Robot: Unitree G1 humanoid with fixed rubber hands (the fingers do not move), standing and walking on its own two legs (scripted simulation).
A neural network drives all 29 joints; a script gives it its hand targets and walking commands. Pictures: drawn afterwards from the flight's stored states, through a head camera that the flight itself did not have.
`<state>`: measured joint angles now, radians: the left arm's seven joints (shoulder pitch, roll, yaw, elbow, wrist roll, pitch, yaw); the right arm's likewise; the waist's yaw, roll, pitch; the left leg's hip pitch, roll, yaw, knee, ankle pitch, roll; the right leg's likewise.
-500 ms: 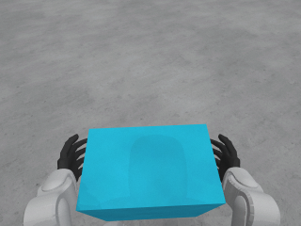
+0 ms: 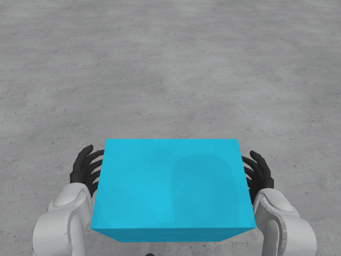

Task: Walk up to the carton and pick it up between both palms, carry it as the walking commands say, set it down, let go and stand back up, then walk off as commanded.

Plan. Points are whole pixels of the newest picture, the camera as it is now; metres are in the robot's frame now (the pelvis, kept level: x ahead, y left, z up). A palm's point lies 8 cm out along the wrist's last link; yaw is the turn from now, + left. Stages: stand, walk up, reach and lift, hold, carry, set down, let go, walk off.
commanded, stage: carry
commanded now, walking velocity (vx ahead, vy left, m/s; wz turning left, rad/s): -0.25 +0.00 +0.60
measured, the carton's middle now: (171, 197) +0.25 +0.00 +0.01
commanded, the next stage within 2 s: none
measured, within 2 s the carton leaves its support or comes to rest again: neither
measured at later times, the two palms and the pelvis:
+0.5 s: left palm out of the picture -0.03 +0.28 +0.07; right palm out of the picture +0.09 -0.04 +0.08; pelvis -0.19 +0.03 -0.01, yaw +20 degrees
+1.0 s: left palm out of the picture -0.24 +0.25 +0.11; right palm out of the picture -0.06 -0.04 +0.10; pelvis -0.34 -0.02 +0.01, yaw +33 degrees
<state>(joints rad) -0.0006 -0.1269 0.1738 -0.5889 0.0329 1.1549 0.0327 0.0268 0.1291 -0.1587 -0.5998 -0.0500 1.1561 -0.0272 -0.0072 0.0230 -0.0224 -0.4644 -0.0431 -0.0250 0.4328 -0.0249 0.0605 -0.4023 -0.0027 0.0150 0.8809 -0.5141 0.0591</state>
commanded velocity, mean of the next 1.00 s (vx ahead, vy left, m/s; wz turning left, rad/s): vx -0.20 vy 0.00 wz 0.49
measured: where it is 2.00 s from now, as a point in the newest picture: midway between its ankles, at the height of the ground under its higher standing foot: outside the picture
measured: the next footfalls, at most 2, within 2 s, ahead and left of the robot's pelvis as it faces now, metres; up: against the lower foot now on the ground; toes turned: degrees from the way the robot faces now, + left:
right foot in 0.08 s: -0.03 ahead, -0.12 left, +0.00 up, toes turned +1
left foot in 0.40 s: -0.16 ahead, +0.16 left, +0.00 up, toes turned +23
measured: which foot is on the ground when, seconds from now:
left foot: down 0.00-0.10, up 0.12-0.38, down 0.40-0.82, up 0.84-1.00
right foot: up 0.00-0.06, down 0.08-0.40, up 0.42-0.78, down 0.80-1.00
